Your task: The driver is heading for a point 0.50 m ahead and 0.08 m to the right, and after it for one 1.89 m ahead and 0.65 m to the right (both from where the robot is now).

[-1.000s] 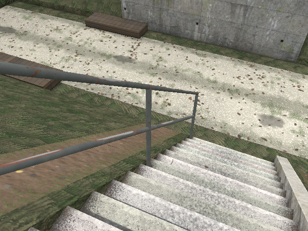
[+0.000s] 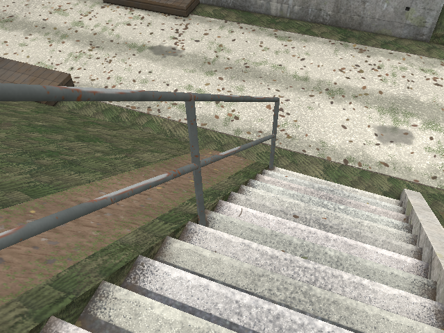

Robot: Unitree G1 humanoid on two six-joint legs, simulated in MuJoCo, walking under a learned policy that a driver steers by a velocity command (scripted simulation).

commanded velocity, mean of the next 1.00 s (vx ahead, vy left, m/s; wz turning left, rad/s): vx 0.68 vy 0.00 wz -0.03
